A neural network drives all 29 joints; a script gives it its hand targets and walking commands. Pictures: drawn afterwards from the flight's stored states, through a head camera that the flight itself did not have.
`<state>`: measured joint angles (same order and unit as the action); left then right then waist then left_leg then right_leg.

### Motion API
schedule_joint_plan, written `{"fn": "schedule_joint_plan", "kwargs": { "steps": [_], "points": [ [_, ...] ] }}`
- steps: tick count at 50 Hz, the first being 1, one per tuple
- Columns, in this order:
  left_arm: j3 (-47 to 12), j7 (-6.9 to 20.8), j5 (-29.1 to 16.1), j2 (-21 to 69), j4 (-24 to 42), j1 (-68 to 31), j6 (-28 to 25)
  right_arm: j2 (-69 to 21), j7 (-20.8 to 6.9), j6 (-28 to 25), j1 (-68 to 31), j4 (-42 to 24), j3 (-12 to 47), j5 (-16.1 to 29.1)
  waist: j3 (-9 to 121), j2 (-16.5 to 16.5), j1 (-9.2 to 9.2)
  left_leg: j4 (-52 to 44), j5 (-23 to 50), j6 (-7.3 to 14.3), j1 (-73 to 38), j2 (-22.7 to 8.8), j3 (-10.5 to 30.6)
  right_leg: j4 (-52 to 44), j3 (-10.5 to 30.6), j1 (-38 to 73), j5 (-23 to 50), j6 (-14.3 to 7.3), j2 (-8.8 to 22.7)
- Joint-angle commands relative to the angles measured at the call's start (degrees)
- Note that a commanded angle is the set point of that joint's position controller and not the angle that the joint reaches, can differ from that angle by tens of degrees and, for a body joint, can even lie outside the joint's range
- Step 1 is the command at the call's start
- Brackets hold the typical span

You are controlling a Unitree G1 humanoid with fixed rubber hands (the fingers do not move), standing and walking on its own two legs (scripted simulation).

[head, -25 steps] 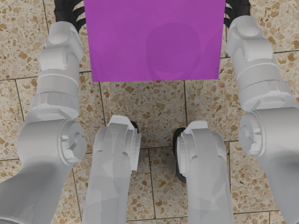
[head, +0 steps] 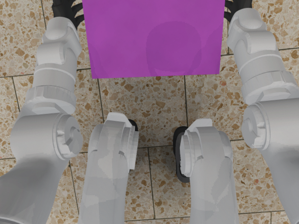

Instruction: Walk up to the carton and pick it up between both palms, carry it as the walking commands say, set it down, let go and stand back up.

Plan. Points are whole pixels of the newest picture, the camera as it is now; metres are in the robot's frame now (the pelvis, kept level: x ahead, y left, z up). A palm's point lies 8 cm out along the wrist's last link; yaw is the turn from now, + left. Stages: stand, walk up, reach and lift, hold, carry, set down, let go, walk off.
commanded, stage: set down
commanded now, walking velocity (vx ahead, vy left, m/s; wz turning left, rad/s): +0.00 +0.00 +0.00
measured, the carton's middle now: (152, 24) +0.55 +0.04 -0.23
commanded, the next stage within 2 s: none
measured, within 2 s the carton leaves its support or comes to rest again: rests again in 0.54 s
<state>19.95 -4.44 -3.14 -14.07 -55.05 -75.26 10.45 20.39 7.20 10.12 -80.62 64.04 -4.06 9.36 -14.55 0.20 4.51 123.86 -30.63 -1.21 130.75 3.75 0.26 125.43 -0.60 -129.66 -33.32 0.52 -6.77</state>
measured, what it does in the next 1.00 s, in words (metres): stands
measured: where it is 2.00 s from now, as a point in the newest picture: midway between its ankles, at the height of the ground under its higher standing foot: (154, 159)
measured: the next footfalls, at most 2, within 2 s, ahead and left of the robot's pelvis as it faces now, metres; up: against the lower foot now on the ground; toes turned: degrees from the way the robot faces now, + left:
none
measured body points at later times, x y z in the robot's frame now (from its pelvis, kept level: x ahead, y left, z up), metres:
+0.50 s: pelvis +0.01 +0.00 -0.01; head +0.36 +0.01 +0.27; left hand +0.54 +0.22 -0.16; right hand +0.57 -0.14 -0.17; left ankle +0.12 +0.11 -0.34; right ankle +0.11 -0.10 -0.34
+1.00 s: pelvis +0.01 +0.00 -0.02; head +0.37 +0.01 +0.25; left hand +0.54 +0.22 -0.17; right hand +0.58 -0.14 -0.18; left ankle +0.12 +0.11 -0.34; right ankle +0.11 -0.10 -0.34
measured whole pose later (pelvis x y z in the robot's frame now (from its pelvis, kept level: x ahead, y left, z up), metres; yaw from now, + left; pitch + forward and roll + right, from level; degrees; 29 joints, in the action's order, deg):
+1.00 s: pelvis +0.01 +0.00 -0.02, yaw +0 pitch +37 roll +1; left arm 22.6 -1.2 -2.6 -15.1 -56.0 -76.6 7.9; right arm 19.3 3.1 7.4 -80.7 61.7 -10.2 4.4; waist -17.5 -0.1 3.9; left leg 127.8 -33.1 0.4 131.6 1.7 -1.4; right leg 129.5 -1.3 -130.5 -35.9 -0.8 -4.2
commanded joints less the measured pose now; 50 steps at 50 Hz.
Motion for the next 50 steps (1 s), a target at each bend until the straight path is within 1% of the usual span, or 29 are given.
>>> {"fn": "schedule_joint_plan", "kwargs": {
  "steps": [1, 2, 3, 4, 6, 7, 8, 10, 14, 15, 16, 17, 20, 22, 28, 31, 32, 35, 37, 38, 39, 40, 43, 44, 45, 47, 48, 49, 50],
  "points": [
    [-19.81, 14.6, -4.12, 45.12, 6.43, -32.77, -0.73, -49.75, -14.72, -3.77, -35.35, -16.29, 11.7, 3.3, 64.16, 2.13, 1.06, -8.09, 17.59, 1.38, -32.05, 0.44, -2.44, -9.97, -0.7, 24.87, 14.37, -1.36, -0.08],
    [-19.51, 14.65, -4.01, 45.01, 6.29, -32.47, -0.77, -49.66, -14.75, -3.65, -35.28, -16.1, 11.84, 3.48, 63.93, 2.33, 1.59, -7.86, 17.18, 1.39, -31.12, 0.54, -2.29, -9.86, -0.52, 25.33, 14.36, -1.38, 0.12],
    [-19.5, 14.82, -4.23, 45.71, 5.91, -32.24, -0.77, -49.5, -14.87, -3.58, -35.0, -15.43, 11.53, 3.27, 63.17, 2.59, 0.6, -8.05, 16.84, 1.4, -30.95, 0.48, -2.16, -9.99, -0.94, 24.93, 14.14, -1.27, 0.1],
    [-19.51, 14.8, -4.0, 44.72, 6.31, -32.73, -0.85, -49.67, -15.0, -3.63, -35.61, -15.9, 11.32, 3.27, 63.49, 2.09, 1.37, -8.1, 16.82, 1.46, -31.04, 0.45, -2.1, -9.58, -0.53, 25.36, 14.14, -1.39, 0.23],
    [-19.15, 15.05, -3.45, 45.3, 5.18, -32.22, -0.69, -49.26, -15.25, -3.27, -33.66, -13.78, 10.52, 2.57, 60.33, 1.45, 1.2, -8.22, 16.28, 1.55, -30.07, 0.43, -1.93, -9.7, -0.43, 22.48, 13.2, -1.71, 0.17],
    [-18.67, 15.06, -3.46, 45.03, 4.85, -31.73, -0.67, -48.97, -15.27, -3.2, -32.79, -13.17, 10.33, 2.08, 60.66, 2.14, 0.54, -7.69, 16.56, 1.37, -30.21, 0.43, -1.96, -9.64, -0.37, 22.94, 13.41, -1.82, 0.35],
    [-19.08, 15.29, -3.39, 45.28, 5.21, -31.15, -0.83, -49.05, -15.33, -3.35, -31.94, -13.37, 10.07, 1.89, 60.33, 1.13, 0.74, -7.81, 17.15, 1.29, -29.87, 0.58, -1.89, -9.46, -0.4, 22.86, 14.1, -1.68, 0.34],
    [-18.87, 15.43, -3.51, 45.11, 4.65, -30.9, -0.88, -49.36, -15.44, -3.22, -31.27, -12.28, 9.64, 1.28, 59.72, 1.66, -0.25, -7.68, 16.94, 1.29, -29.69, 0.4, -2.07, -9.67, -0.2, 23.34, 14.13, -1.76, 0.29],
    [-19.24, 15.53, -3.96, 46.02, 4.38, -30.48, -0.89, -48.61, -15.99, -3.21, -29.92, -11.86, 8.98, 0.06, 57.67, 1.55, -1.11, -7.64, 17.73, 1.17, -29.89, 0.73, -0.79, -9.05, -0.4, 20.86, 14.14, -1.96, 0.65],
    [-18.84, 15.57, -3.28, 45.45, 3.5, -29.65, -0.83, -49.31, -16.02, -3.18, -29.75, -11.5, 9.08, 0.13, 56.36, 0.9, -0.31, -7.05, 17.48, 1.14, -28.76, 0.39, -1.34, -8.97, 0.06, 20.25, 14.06, -2.16, 0.57],
    [-18.46, 15.58, -3.3, 45.6, 3.3, -28.75, -0.83, -49.15, -16.16, -3.04, -29.23, -11.18, 9.17, -0.3, 56.26, 2.29, -0.62, -7.3, 17.84, 1.42, -28.87, 0.61, -0.93, -8.92, -0.08, 20.65, 14.21, -1.91, 0.57],
    [-18.85, 15.65, -3.07, 45.81, 3.28, -28.65, -0.69, -49.57, -16.43, -2.75, -28.56, -10.32, 9.02, -0.13, 55.88, 1.45, -0.03, -7.38, 17.4, 1.39, -29.31, 0.46, -0.72, -8.72, 0.09, 19.89, 13.69, -2.11, 0.71],
    [-18.5, 15.66, -3.05, 44.76, 3.36, -29.12, -0.56, -48.88, -16.68, -2.45, -27.25, -9.7, 8.13, -1.02, 54.43, 2.09, -0.91, -7.33, 16.94, 1.42, -28.55, 0.4, -0.31, -8.41, 0.13, 19.14, 13.22, -2.11, 0.95],
    [-17.89, 15.82, -2.16, 45.23, 2.62, -27.66, -0.44, -48.64, -16.74, -2.38, -26.61, -9.05, 8.14, -1.53, 53.27, 1.56, -0.33, -6.66, 17.11, 1.28, -27.35, 0.54, -0.59, -8.35, 0.41, 19.24, 13.74, -2.06, 1.01],
    [-17.85, 16.07, -2.11, 45.27, 1.88, -26.07, -0.41, -48.55, -17.05, -2.06, -24.36, -8.32, 8.03, -2.2, 51.33, 2.25, -1.01, -6.1, 16.86, 1.29, -26.08, 0.58, -0.51, -7.74, 0.24, 19.14, 13.75, -2.12, 1.08],
    [-17.58, 16.23, -1.61, 44.09, 1.32, -25.95, -0.29, -49.39, -16.96, -1.9, -23.7, -8.18, 8.39, -2.18, 51.24, 1.84, 0.09, -5.94, 16.2, 1.24, -25.53, 0.34, -1.07, -8.01, 0.99, 20.47, 13.86, -2.12, 1.1],
    [-17.42, 16.26, -1.61, 44.32, 0.5, -24.96, -0.15, -48.64, -17.03, -1.7, -23.69, -7.61, 7.99, -2.41, 49.85, 1.37, -0.76, -5.59, 16.58, 1.36, -25.89, 0.16, -1.02, -7.76, 0.93, 18.93, 13.65, -2.06, 1.22],
    [-16.79, 16.52, -1.07, 44.67, 0.2, -23.99, 0.0, -48.67, -17.17, -1.44, -22.45, -6.83, 7.78, -2.87, 49.38, 1.51, -0.4, -5.71, 16.2, 1.29, -25.6, 0.26, -1.19, -8.07, 0.87, 19.47, 13.56, -2.12, 1.3],
    [-17.33, 16.57, -1.48, 44.16, 0.62, -24.25, -0.05, -48.34, -17.03, -1.46, -21.78, -7.03, 7.76, -3.11, 49.96, 1.47, -1.09, -5.16, 16.26, 1.15, -25.85, 0.1, -1.21, -7.61, 0.8, 19.95, 13.97, -1.85, 1.28],
    [-17.16, 16.62, -1.42, 43.68, 0.55, -24.02, -0.01, -48.84, -17.01, -1.39, -21.27, -6.63, 7.99, -2.93, 49.86, 1.71, -0.42, -5.4, 16.3, 1.07, -25.43, 0.0, -1.13, -7.42, 0.78, 20.56, 14.07, -1.86, 1.37],
    [-16.72, 16.57, -1.47, 43.97, 0.25, -23.96, 0.07, -48.29, -16.97, -1.3, -21.77, -6.83, 7.74, -3.2, 49.46, 2.48, -1.13, -5.02, 15.45, 1.23, -24.36, 0.15, -0.95, -7.3, 0.54, 20.08, 13.65, -1.93, 1.55],
    [-16.75, 16.65, -1.36, 44.03, -0.07, -23.35, 0.07, -48.1, -16.94, -1.42, -22.25, -6.83, 7.68, -3.26, 49.77, 2.04, -0.67, -5.36, 16.25, 1.24, -25.6, 0.19, -0.97, -7.34, 0.31, 20.23, 14.04, -1.69, 1.41],
    [-16.56, 16.38, -1.58, 42.54, 0.49, -23.37, -0.23, -47.4, -16.83, -1.43, -20.21, -6.17, 7.8, -3.61, 50.34, 2.57, -0.69, -4.97, 17.68, 0.93, -25.96, 0.04, -1.18, -7.27, 0.74, 20.5, 14.97, -1.68, 1.63],
    [-17.18, 16.33, -1.9, 42.6, 0.8, -24.01, -0.33, -47.45, -16.74, -1.71, -20.12, -7.0, 7.58, -3.36, 50.06, 1.7, -0.87, -4.63, 17.7, 0.9, -25.88, 0.12, -0.98, -6.85, 0.7, 20.73, 15.44, -1.93, 1.47],
    [-16.84, 16.23, -1.44, 42.35, 0.12, -22.6, -0.42, -47.01, -16.66, -1.73, -20.05, -6.14, 7.79, -3.2, 49.59, 1.89, -0.32, -4.64, 17.56, 0.88, -25.81, -0.01, -1.09, -6.84, 0.71, 20.12, 15.15, -1.7, 1.52],
    [-16.55, 15.98, -1.79, 41.46, -0.33, -22.06, -0.61, -46.23, -16.48, -2.01, -20.2, -6.57, 7.61, -3.19, 50.42, 1.89, -0.65, -4.72, 17.42, 1.06, -26.12, -0.12, -0.91, -6.54, 0.38, 20.5, 15.1, -1.53, 1.6],
    [-16.29, 15.83, -1.04, 41.04, 0.12, -22.17, -0.68, -45.78, -16.49, -1.97, -19.53, -6.37, 7.51, -3.2, 49.94, 1.2, 0.01, -4.71, 16.96, 0.99, -25.8, 0.03, -1.35, -6.64, 0.86, 20.15, 14.85, -1.71, 1.53],
    [-15.98, 15.6, -1.24, 40.29, -1.02, -20.97, -0.67, -43.98, -16.29, -2.17, -19.34, -6.6, 7.33, -3.49, 49.67, 1.5, -0.78, -4.44, 17.88, 0.93, -26.99, -0.17, -0.82, -6.56, 0.56, 19.45, 15.08, -1.51, 1.81],
    [-15.68, 15.28, -1.65, 38.91, -0.12, -21.73, -0.95, -43.56, -16.1, -2.24, -19.92, -6.41, 7.49, -3.37, 50.46, 2.2, -0.06, -4.67, 18.02, 0.95, -27.2, -0.17, -0.79, -6.58, 0.71, 20.52, 15.01, -1.41, 2.07]
  ]
}}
